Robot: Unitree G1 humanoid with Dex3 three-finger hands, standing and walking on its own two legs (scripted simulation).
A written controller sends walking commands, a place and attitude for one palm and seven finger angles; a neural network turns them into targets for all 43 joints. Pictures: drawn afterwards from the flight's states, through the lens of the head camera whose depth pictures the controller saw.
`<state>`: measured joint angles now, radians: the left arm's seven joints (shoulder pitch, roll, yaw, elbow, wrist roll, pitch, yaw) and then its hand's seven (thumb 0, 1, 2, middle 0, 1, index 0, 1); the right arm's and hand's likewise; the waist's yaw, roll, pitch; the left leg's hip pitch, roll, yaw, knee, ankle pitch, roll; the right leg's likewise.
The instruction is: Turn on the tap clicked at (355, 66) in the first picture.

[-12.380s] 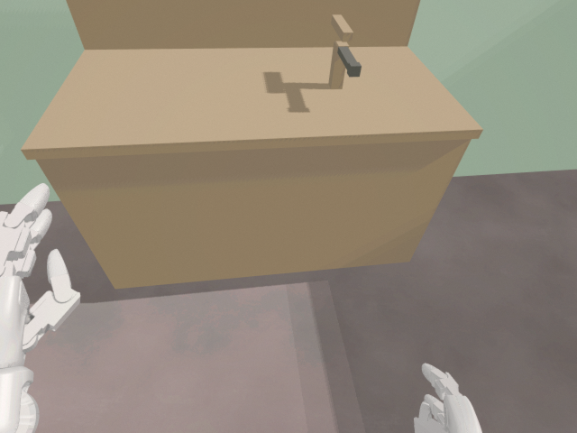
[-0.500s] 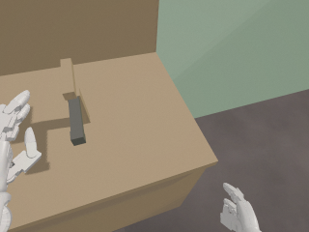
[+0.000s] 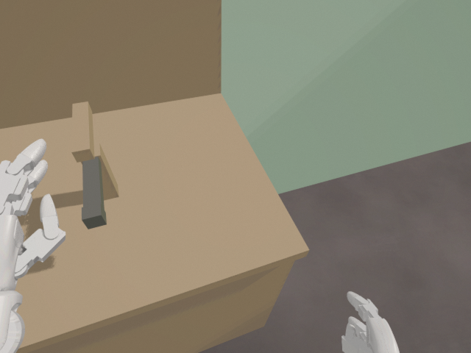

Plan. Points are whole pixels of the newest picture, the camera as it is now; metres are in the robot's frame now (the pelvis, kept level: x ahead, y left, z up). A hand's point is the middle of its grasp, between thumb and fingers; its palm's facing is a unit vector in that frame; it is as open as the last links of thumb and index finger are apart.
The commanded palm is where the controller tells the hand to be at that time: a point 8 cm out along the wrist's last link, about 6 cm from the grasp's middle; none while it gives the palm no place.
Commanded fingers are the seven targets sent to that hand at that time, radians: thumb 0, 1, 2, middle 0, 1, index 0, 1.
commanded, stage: come to a stop and stand still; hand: left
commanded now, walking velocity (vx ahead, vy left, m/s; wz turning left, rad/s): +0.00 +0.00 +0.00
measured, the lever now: (94, 216) +0.30 +0.25 +0.08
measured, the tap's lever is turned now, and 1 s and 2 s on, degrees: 0 0 0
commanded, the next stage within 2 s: look again from close up in 0.14 s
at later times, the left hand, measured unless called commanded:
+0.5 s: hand (40, 242) +0.21 +0.26 +0.16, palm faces +0.36 -0.86 -0.37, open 7.4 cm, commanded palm +0.15 +0.29 +0.17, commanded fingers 0.00 0.90 0.90 -0.20 -0.30 -0.20 -0.30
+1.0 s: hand (52, 242) +0.21 +0.24 +0.16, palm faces +0.32 -0.86 -0.39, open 7.4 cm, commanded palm +0.15 +0.28 +0.17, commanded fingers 0.00 0.90 0.90 -0.20 -0.30 -0.20 -0.30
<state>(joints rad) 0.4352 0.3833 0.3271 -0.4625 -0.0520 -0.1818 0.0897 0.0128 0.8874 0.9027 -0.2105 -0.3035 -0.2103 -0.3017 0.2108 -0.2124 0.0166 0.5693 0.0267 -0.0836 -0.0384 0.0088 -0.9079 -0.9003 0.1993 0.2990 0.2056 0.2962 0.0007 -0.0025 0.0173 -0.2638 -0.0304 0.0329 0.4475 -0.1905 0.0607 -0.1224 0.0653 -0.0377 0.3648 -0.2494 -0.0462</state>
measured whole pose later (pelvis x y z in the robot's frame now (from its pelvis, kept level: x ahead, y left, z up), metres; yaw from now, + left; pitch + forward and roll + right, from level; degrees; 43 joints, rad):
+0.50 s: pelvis -0.01 +0.01 +0.00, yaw +0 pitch +0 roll -2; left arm 0.43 0.38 0.33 -0.46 -0.05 -0.17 0.10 0.01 0.89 0.90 -0.21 -0.30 -0.21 -0.30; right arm 0.21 -0.20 0.03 0.57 0.02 -0.08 -0.04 0.01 -0.91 -0.90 0.20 0.30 0.21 0.30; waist 0.02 -0.01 0.02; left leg -0.26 -0.04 0.03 0.42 -0.17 0.08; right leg -0.12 0.05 -0.04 0.35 -0.23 -0.03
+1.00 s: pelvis -0.01 +0.00 +0.00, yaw +0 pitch +1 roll -1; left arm 0.44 0.40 0.34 -0.50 -0.07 -0.16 0.09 0.01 0.89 0.90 -0.21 -0.30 -0.21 -0.30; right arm 0.20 -0.17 0.03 0.54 0.01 -0.09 -0.04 0.01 -0.91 -0.90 0.20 0.30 0.21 0.30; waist 0.02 -0.02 0.05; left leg -0.25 -0.04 0.04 0.37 -0.13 0.05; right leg -0.13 0.06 -0.03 0.32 -0.21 -0.05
